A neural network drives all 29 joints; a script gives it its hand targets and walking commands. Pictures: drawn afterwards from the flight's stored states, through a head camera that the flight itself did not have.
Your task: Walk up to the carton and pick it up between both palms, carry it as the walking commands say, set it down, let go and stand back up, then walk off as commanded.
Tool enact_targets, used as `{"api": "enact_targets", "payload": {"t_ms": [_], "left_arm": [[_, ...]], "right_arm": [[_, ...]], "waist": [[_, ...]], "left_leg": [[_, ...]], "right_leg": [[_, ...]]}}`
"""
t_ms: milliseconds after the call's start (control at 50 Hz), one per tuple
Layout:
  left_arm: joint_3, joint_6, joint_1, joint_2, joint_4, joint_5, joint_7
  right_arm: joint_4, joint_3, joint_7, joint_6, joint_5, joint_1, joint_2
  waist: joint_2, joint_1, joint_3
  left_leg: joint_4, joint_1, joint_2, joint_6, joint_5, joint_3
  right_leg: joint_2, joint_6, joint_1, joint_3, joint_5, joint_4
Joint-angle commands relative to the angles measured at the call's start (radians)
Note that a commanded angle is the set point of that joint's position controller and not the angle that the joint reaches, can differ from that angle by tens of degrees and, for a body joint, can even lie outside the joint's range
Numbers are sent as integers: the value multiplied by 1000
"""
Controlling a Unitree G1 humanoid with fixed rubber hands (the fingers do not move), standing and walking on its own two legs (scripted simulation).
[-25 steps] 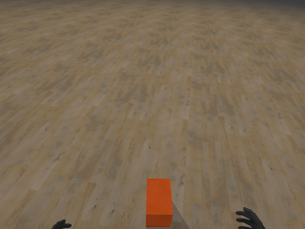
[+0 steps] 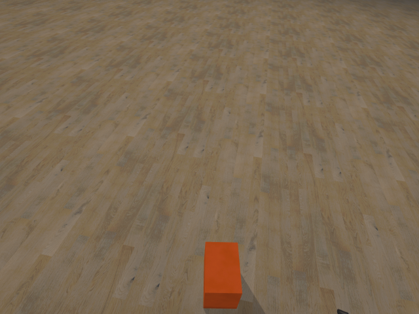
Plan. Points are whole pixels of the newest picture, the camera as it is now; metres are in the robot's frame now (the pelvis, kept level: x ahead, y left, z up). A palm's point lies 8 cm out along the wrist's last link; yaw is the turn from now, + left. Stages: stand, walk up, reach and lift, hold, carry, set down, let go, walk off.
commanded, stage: walk off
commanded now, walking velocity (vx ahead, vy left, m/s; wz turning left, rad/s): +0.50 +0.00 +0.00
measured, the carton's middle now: (220, 274) +0.48 -0.06 -0.67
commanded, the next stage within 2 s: none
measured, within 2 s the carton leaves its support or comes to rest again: neither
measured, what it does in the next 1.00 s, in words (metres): walks ahead: right foot, then left foot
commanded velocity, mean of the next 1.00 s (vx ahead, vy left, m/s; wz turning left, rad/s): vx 0.50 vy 0.00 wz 0.00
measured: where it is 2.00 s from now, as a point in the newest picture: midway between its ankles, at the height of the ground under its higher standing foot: (220, 234)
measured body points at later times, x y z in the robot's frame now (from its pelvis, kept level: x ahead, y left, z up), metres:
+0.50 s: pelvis +0.18 -0.03 +0.00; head +0.17 -0.03 +0.45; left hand +0.31 +0.22 -0.11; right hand +0.21 -0.30 -0.13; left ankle +0.07 +0.08 -0.63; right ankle +0.20 -0.16 -0.73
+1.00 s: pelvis +0.41 +0.01 +0.01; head +0.41 +0.04 +0.46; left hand +0.52 +0.26 -0.11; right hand +0.47 -0.25 -0.10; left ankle +0.39 +0.10 -0.73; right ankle +0.32 -0.15 -0.64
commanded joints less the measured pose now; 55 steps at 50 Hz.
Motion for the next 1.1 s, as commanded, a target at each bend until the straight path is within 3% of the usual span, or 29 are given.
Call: {"api": "enact_targets", "payload": {"t_ms": [0, 80, 140, 160, 260, 280, 340, 360, 380, 400, 420, 460, 500, 520, 540, 600, 640, 680, 700, 720, 740, 760, 800, 840, 880, 900, 960, 1020, 1080], "left_arm": [[51, -41, -214, 132, -95, -4, -12], [44, -50, -242, 95, -98, -2, -32], [27, -47, -230, 60, -84, -5, -39], [18, -46, -261, 58, -97, -5, -39], [14, -53, -343, 52, -119, -20, -33], [15, -58, -340, 78, -115, -23, -34], [24, -75, -122, 73, -31, -10, -8], [46, -88, 57, 152, 15, -2, 7], [79, -90, 229, 242, 59, -5, 12], [95, -80, 268, 307, 77, -1, 14], [75, -71, 238, 239, 77, -12, 7], [43, -70, 37, 132, 20, -7, -6], [30, -68, -40, 114, -9, -8, 4], [38, -64, -22, 153, -19, -9, 11], [35, -69, -25, 125, -28, -16, 4], [47, -63, 2, 165, -24, -7, 2], [54, -67, -12, 180, -40, -16, -6], [47, -65, -69, 134, -44, -29, -14], [39, -73, -43, 107, -41, -35, -13], [29, -83, -8, 47, -59, -37, -16], [53, -80, 73, 72, -54, -11, -21], [43, -85, 63, 52, -65, -7, -20], [29, -72, -77, 42, -79, 2, -23], [38, -47, -92, 75, -54, 9, -31], [41, -34, -80, 59, -53, 8, -40], [34, -33, -117, 53, -60, -2, -43], [31, -37, -162, 53, -74, -4, -40], [13, -45, -300, 36, -87, -14, -41], [2, -58, -347, 28, -101, -24, -49]], "right_arm": [[6, -30, -12, -30, -13, 204, -205], [1, -18, -19, -51, -9, 168, -137], [4, -12, -27, -52, 2, 225, -111], [-5, -17, -30, -56, -1, 195, -133], [8, -25, -26, -40, -7, 250, -165], [19, -19, -28, -33, -7, 273, -152], [12, -28, -37, -41, 9, 207, -179], [-26, -30, -35, -61, 13, 159, -184], [-78, -8, -31, -73, 22, 106, -100], [-100, -5, -20, -78, 13, 92, -55], [-110, -2, -12, -69, -9, 42, -90], [-126, -1, -7, -45, -13, -28, -59], [-114, -12, 11, -23, -31, -11, -81], [-125, -1, 25, -16, -22, -11, -58], [-136, 1, 31, -18, -25, -58, -69], [-122, 23, 48, -32, -11, -116, -15], [-97, 14, 40, -37, -6, -86, -37], [-47, 11, 27, -51, -8, 64, -43], [-16, -13, 13, -67, -14, 165, -112], [8, -41, -11, -75, -13, 291, -198], [13, -44, -17, -72, -8, 316, -245], [-1, -29, -14, -67, -3, 253, -186], [-5, -22, -12, -64, 2, 188, -148], [6, -19, -10, -63, 3, 170, -144], [5, -12, -17, -56, 4, 167, -115], [10, -3, -20, -59, 1, 181, -97], [23, -18, -30, -59, 8, 209, -134], [46, -19, -28, -59, -5, 259, -112], [50, -42, -31, -45, -23, 274, -200]], "waist": [[197, -113, 235], [144, -78, 197], [154, -62, 181], [123, -61, 160], [146, -97, 217], [129, -98, 188], [124, 14, 10], [131, 106, -107], [-98, 177, -154], [-244, 159, -144], [-170, 154, -55], [-18, 49, 193], [-114, -5, 253], [-185, -3, 251], [-132, 10, 254], [-185, 48, 153], [-176, 32, 120], [-140, -70, 34], [-2, -94, -47], [328, -129, -180], [443, -78, -121], [356, -53, -27], [147, -68, 68], [157, -51, 109], [202, -36, 132], [187, -42, 124], [186, -40, 109], [135, -104, 132], [234, -125, 114]], "left_leg": [[-459, 299, 358, 39, -197, -592], [-454, 264, 309, 82, 103, -430], [-424, 253, 268, 40, 338, -307], [-429, 250, 267, 67, 310, -254], [-368, 299, 257, 81, 457, -189], [-310, 342, 269, 71, 650, -207], [-4, 242, 210, 36, 1031, -83], [165, 28, 173, 1, 884, -47], [464, -290, 58, -39, 445, 9], [729, -564, -34, -59, -218, 69], [822, -646, 50, -38, -231, -8], [660, -577, 148, -76, -96, -3], [548, -434, 160, -131, -21, 54], [483, -435, 163, -147, -70, 90], [433, -458, 163, -154, -39, 91], [184, -318, 140, -143, 5, 141], [114, -150, 114, -115, 93, 208], [-19, 55, 67, -82, 194, 173], [-96, 188, 124, -74, 194, 95], [-258, 347, 375, -59, -7, -297], [-366, 421, 448, -12, 98, -661], [-365, 412, 411, 2, 67, -693], [-337, 238, 378, -28, 137, -467], [-348, 153, 330, -58, 231, -339], [-373, 117, 289, -35, 219, -247], [-395, 143, 297, 21, 188, -257], [-375, 264, 292, 37, 288, -205], [-333, 342, 285, 59, 483, -148], [-284, 430, 284, 66, 578, -111]], "right_leg": [[-45, 18, -609, 48, -29, 281], [-98, 44, -533, 36, 93, 285], [-88, 48, -483, -5, 177, 227], [-109, 55, -454, -14, 182, 171], [-70, 41, -414, -71, 97, -25], [-49, 32, -391, -79, 97, -47], [15, -19, 58, -120, 238, -259], [-79, -63, 364, -39, 282, -202], [-309, -152, 603, 319, 261, -231], [-500, -279, 666, 637, 332, -318], [-479, -282, 547, 653, 102, -324], [-372, -181, 166, 438, -175, -421], [-299, -131, -65, 286, -197, -507], [-312, -145, -72, 271, -203, -527], [-311, -164, -50, 286, -139, -529], [-289, -139, -1, 187, 37, -446], [-304, -133, -96, 177, 62, -413], [-243, -59, -74, 118, 344, -197], [-197, -25, -48, 57, 492, 48], [-94, 37, -174, -35, 207, 345], [6, 36, -393, 8, -65, 513], [-8, 7, -494, 56, -70, 589], [-97, -2, -453, 53, 65, 558], [-109, 9, -402, 28, 115, 502], [-102, 30, -366, 13, 134, 465], [-111, 32, -391, -7, 126, 441], [-111, 51, -414, -6, 115, 340], [-94, 56, -447, -57, 67, 176], [-50, 42, -421, -99, -13, 18]]}}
